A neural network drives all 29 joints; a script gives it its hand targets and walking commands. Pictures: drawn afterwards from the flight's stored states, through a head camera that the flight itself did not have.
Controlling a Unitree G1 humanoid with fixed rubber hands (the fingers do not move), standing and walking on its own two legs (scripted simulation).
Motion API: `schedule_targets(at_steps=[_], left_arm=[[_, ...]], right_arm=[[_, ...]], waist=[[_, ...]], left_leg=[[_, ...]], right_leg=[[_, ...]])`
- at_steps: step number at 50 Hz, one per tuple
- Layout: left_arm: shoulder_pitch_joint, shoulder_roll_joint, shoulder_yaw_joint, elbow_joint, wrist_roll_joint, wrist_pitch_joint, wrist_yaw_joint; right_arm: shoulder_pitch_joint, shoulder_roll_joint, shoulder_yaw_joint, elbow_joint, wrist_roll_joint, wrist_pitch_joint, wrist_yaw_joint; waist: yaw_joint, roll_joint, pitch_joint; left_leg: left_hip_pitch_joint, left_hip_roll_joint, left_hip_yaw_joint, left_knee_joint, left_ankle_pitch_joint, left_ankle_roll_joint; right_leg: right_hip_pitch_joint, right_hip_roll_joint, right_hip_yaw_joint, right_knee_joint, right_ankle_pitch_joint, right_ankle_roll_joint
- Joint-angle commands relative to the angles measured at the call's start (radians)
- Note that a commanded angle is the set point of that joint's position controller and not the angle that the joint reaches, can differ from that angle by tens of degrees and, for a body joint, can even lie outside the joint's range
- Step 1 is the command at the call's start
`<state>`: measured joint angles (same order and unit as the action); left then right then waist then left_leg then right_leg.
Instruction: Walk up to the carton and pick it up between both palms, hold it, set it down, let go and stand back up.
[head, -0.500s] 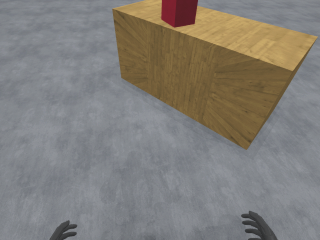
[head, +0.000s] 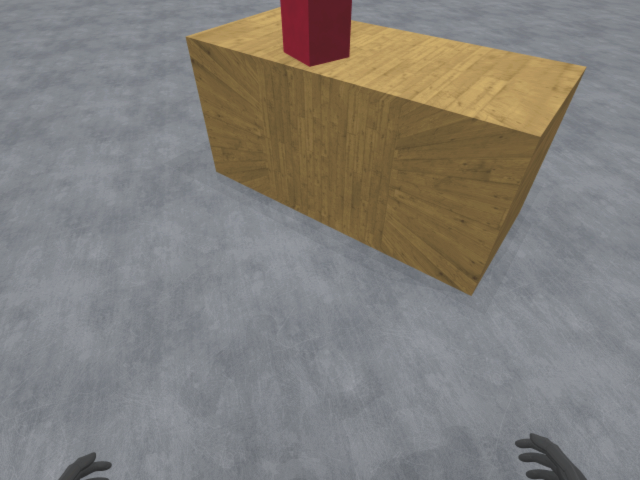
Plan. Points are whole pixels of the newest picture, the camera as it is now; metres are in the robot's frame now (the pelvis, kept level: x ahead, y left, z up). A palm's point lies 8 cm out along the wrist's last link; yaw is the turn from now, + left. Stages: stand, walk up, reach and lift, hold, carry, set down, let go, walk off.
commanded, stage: walk up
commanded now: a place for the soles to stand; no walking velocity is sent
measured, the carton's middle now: (315, 23) +1.65 +0.03 +0.06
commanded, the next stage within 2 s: none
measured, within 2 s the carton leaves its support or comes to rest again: neither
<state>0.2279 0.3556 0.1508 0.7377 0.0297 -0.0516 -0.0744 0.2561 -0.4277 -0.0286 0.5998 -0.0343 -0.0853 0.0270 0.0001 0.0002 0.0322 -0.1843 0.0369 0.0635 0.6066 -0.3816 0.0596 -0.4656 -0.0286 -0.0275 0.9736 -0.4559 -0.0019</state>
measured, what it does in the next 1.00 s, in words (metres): walks ahead, turning right: right foot, then left foot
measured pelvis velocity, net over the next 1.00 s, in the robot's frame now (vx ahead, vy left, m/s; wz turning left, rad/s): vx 0.37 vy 0.09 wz -0.30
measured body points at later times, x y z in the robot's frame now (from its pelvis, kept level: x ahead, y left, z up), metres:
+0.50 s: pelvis +0.14 -0.05 +0.02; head +0.14 -0.11 +0.47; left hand +0.25 +0.28 -0.02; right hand +0.26 -0.38 -0.08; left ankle +0.20 +0.13 -0.63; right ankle +0.11 -0.12 -0.73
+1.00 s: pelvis +0.37 +0.09 +0.01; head +0.38 +0.08 +0.46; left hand +0.52 +0.39 -0.09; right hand +0.43 -0.26 -0.05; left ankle +0.48 +0.10 -0.72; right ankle +0.27 -0.05 -0.64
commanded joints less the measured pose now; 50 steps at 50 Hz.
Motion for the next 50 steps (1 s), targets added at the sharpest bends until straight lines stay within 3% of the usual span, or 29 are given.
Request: schedule_targets(at_steps=[1,2,3,4,5,7,9,12,14,17,22,24,25,26,28,34,36,37,38,39,40,41,42,43,45,46,47,49,50], left_arm=[[0.338,0.261,0.048,0.034,-0.039,-0.012,0.001],[0.466,0.295,0.06,0.088,-0.03,-0.02,0.023],[0.441,0.361,0.063,0.056,-0.007,-0.032,0.047],[0.287,0.394,0.054,-0.011,-0.011,-0.035,0.061],[0.167,0.397,0.051,-0.05,-0.023,-0.037,0.062],[0.059,0.443,0.056,-0.063,-0.023,-0.045,0.073],[0.118,0.398,0.036,-0.054,-0.026,-0.053,0.08],[0.179,0.357,0.018,-0.046,-0.03,-0.069,0.09],[0.234,0.329,0.016,-0.038,-0.027,-0.08,0.098],[0.305,0.319,0.012,-0.013,-0.028,-0.081,0.105],[0.307,0.317,0.01,-0.012,-0.033,-0.086,0.111],[0.342,0.298,-0.003,-0.001,-0.033,-0.085,0.119],[0.352,0.316,0.001,-0.012,-0.051,-0.091,0.12],[0.346,0.321,0.004,-0.005,-0.051,-0.092,0.121],[0.348,0.32,0.006,0.001,-0.048,-0.088,0.123],[0.212,0.349,0.009,-0.03,-0.046,-0.084,0.118],[0.126,0.373,0.005,-0.051,-0.042,-0.082,0.117],[0.099,0.36,-0.001,-0.065,-0.045,-0.082,0.117],[0.127,0.292,-0.024,-0.058,-0.046,-0.088,0.114],[0.192,0.195,-0.053,-0.055,-0.056,-0.088,0.112],[0.286,0.182,-0.065,-0.016,-0.056,-0.079,0.111],[0.338,0.262,-0.035,0.028,-0.038,-0.064,0.109],[0.349,0.334,-0.015,0.057,-0.029,-0.049,0.103],[0.358,0.357,-0.003,0.076,-0.037,-0.034,0.099],[0.372,0.333,0.001,0.103,-0.05,-0.019,0.086],[0.376,0.327,-0.002,0.103,-0.056,-0.022,0.085],[0.378,0.314,-0.007,0.097,-0.061,-0.026,0.087],[0.412,0.314,0.001,0.125,-0.046,-0.021,0.09],[0.472,0.323,0.009,0.14,-0.04,-0.018,0.094]], right_arm=[[-0.321,-0.235,-0.137,-0.112,-0.018,-0.007,0.039],[-0.307,-0.159,-0.115,-0.111,-0.02,0.006,0.043],[-0.226,-0.065,-0.075,-0.108,0.002,0.02,0.051],[-0.134,-0.133,-0.084,-0.099,0.004,0.03,0.05],[-0.062,-0.208,-0.107,-0.054,0.003,0.042,0.054],[-0.045,-0.249,-0.118,-0.026,0.013,0.053,0.068],[-0.071,-0.254,-0.131,-0.001,0.01,0.06,0.071],[-0.069,-0.227,-0.115,0.01,-0.002,0.068,0.068],[-0.076,-0.226,-0.112,0.009,0.0,0.073,0.06],[-0.124,-0.206,-0.101,-0.011,-0.003,0.078,0.057],[-0.149,-0.212,-0.095,-0.02,-0.005,0.082,0.061],[-0.183,-0.205,-0.091,-0.026,-0.006,0.075,0.06],[-0.214,-0.19,-0.086,-0.052,-0.008,0.065,0.058],[-0.223,-0.181,-0.085,-0.061,-0.007,0.056,0.054],[-0.293,-0.17,-0.083,-0.09,-0.01,0.046,0.052],[-0.275,-0.176,-0.096,-0.098,-0.014,0.028,0.069],[-0.134,-0.202,-0.119,-0.053,-0.006,0.026,0.071],[0.026,-0.224,-0.142,0.002,-0.005,0.028,0.065],[0.188,-0.268,-0.165,0.062,-0.013,0.027,0.052],[0.25,-0.302,-0.175,0.072,-0.024,0.03,0.039],[0.208,-0.328,-0.175,0.047,-0.016,0.033,0.029],[0.055,-0.35,-0.175,0.001,-0.003,0.034,0.028],[-0.123,-0.348,-0.168,-0.046,0.017,0.045,0.034],[-0.205,-0.312,-0.161,-0.067,0.02,0.048,0.038],[-0.168,-0.23,-0.142,-0.049,0.001,0.039,0.036],[-0.13,-0.22,-0.145,-0.049,0.001,0.033,0.033],[-0.125,-0.213,-0.15,-0.047,0.003,0.031,0.034],[-0.188,-0.203,-0.149,-0.076,0.014,0.044,0.041],[-0.266,-0.206,-0.149,-0.099,0.014,0.056,0.044]], waist=[[0.177,0.069,-0.029],[0.227,-0.17,-0.017],[0.188,-0.365,0.023],[0.08,-0.283,0.038],[0.01,-0.132,0.075],[-0.035,-0.148,0.083],[-0.013,-0.075,0.079],[0.001,-0.036,0.026],[0.008,-0.005,-0.043],[0.023,-0.037,-0.106],[0.021,-0.087,-0.056],[0.039,-0.114,-0.03],[0.065,-0.08,-0.008],[0.06,-0.103,-0.004],[0.096,-0.118,0.039],[0.048,-0.09,0.048],[-0.047,-0.089,-0.022],[-0.136,-0.013,-0.126],[-0.2,0.078,-0.249],[-0.196,0.25,-0.312],[-0.157,0.314,-0.31],[-0.084,0.281,-0.168],[-0.016,0.273,-0.067],[0.026,0.241,0.024],[0.039,0.159,0.065],[0.037,0.117,0.06],[0.04,0.127,0.054],[0.076,0.177,0.051],[0.12,0.211,0.077]], left_leg=[[-0.341,0.129,0.014,0.049,-0.407,0.079],[-0.471,0.003,0.07,0.45,-0.244,0.028],[-0.684,-0.098,0.021,0.709,-0.18,-0.044],[-0.688,-0.084,-0.08,0.702,-0.164,-0.061],[-0.585,-0.027,-0.125,0.653,-0.086,-0.052],[-0.431,-0.014,-0.133,0.665,-0.102,-0.006],[-0.382,0.011,-0.132,0.588,-0.01,-0.014],[-0.483,0.035,-0.154,0.503,0.117,-0.037],[-0.529,0.032,-0.152,0.478,0.182,-0.059],[-0.604,0.021,-0.157,0.486,0.219,-0.071],[-0.679,0.018,-0.165,0.49,0.244,-0.093],[-0.702,0.026,-0.164,0.469,0.232,-0.091],[-0.72,0.028,-0.191,0.364,0.203,-0.092],[-0.713,0.02,-0.186,0.321,0.188,-0.09],[-0.734,0.027,-0.176,0.239,0.136,-0.087],[-0.488,0.027,-0.154,0.039,0.227,-0.034],[-0.196,0.022,-0.133,-0.072,0.335,-0.008],[0.045,0.006,-0.118,-0.103,0.396,0.001],[0.298,0.009,-0.153,-0.107,0.377,0.015],[0.474,0.152,-0.341,-0.074,0.15,-0.012],[0.435,0.286,-0.566,-0.232,-0.269,-0.03],[0.171,0.311,-0.742,-0.457,-0.623,-0.045],[-0.053,0.325,-0.775,-0.57,-0.705,-0.038],[-0.215,0.292,-0.651,-0.594,-0.61,-0.091],[-0.28,0.133,-0.337,-0.574,-0.258,-0.183],[-0.249,0.096,-0.262,-0.536,-0.11,-0.207],[-0.199,0.075,-0.195,-0.518,-0.036,-0.211],[-0.219,0.038,-0.052,-0.532,0.065,-0.251],[-0.306,0.008,0.018,-0.517,0.086,-0.296]], right_leg=[[0.389,-0.059,-0.047,-0.35,0.228,-0.032],[0.516,-0.029,0.129,-0.479,0.115,-0.039],[0.496,-0.174,0.573,-0.661,-0.235,-0.041],[0.385,-0.271,0.85,-0.837,-0.512,-0.066],[0.271,-0.278,0.821,-0.879,-0.532,-0.056],[0.064,-0.27,0.882,-0.987,-0.654,-0.041],[0.056,-0.209,0.669,-0.895,-0.419,0.022],[0.253,-0.175,0.526,-0.82,-0.23,0.026],[0.41,-0.155,0.489,-0.793,-0.084,0.03],[0.556,-0.137,0.436,-0.749,0.06,0.03],[0.574,-0.142,0.418,-0.716,0.177,-0.018],[0.588,-0.147,0.391,-0.682,0.37,-0.028],[0.656,-0.163,0.392,-0.659,0.547,-0.077],[0.66,-0.171,0.376,-0.634,0.682,-0.093],[0.662,-0.18,0.383,-0.595,0.761,-0.134],[0.492,-0.175,0.331,-0.528,0.689,-0.164],[0.351,-0.159,0.271,-0.431,0.653,-0.129],[0.284,-0.111,0.227,-0.263,0.67,-0.105],[0.165,-0.046,0.15,-0.019,0.595,-0.055],[-0.055,0.055,0.156,0.137,0.065,-0.035],[-0.129,0.097,0.127,0.264,-0.137,-0.053],[-0.129,0.109,0.113,0.348,-0.06,-0.065],[-0.063,0.044,0.119,0.398,0.034,-0.058],[0.032,0.009,0.084,0.347,0.087,-0.044],[0.181,-0.006,0.062,0.183,0.13,-0.034],[0.193,-0.006,0.065,0.129,0.153,-0.028],[0.177,-0.008,0.069,0.073,0.175,-0.022],[0.266,0.003,-0.02,-0.044,0.16,-0.004],[0.364,0.0,-0.049,-0.153,0.121,-0.007]])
